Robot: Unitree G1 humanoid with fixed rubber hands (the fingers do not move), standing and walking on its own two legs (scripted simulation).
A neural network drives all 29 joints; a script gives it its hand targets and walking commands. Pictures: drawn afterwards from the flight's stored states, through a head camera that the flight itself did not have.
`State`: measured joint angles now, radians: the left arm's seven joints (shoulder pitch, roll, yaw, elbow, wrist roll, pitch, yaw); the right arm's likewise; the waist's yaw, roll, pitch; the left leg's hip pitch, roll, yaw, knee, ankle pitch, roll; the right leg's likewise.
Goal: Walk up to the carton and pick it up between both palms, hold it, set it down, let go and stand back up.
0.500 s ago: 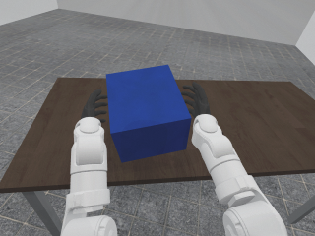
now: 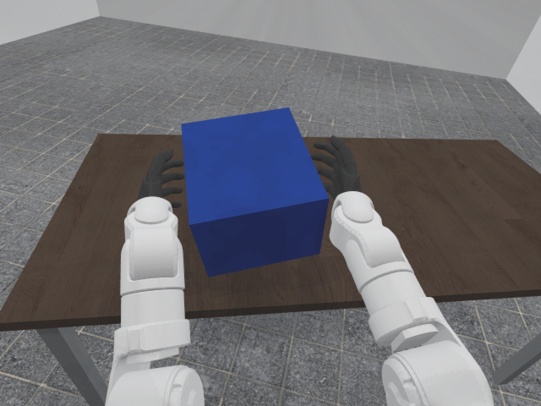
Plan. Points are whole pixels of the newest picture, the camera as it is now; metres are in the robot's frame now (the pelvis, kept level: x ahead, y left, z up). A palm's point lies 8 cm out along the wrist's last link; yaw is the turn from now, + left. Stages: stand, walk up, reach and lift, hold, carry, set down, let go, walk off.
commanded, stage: hold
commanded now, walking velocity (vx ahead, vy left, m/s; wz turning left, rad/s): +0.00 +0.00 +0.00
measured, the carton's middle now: (250, 188) +0.43 +0.02 +0.14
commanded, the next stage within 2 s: none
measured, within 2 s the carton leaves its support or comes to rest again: neither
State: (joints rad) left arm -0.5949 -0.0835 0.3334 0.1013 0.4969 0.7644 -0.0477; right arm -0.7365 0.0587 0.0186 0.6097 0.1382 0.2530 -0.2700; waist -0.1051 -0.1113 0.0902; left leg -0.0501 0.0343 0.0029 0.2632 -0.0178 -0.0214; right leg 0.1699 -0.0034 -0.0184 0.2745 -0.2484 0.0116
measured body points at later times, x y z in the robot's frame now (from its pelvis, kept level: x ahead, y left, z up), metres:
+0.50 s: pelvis +0.00 +0.00 +0.00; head -0.03 +0.04 +0.45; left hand +0.37 +0.16 +0.16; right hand +0.37 -0.12 +0.18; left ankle +0.10 +0.13 -0.75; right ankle -0.04 -0.12 -0.74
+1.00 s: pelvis +0.00 +0.00 +0.00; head -0.03 +0.04 +0.45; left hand +0.37 +0.15 +0.16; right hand +0.37 -0.12 +0.18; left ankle +0.10 +0.13 -0.75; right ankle -0.04 -0.12 -0.74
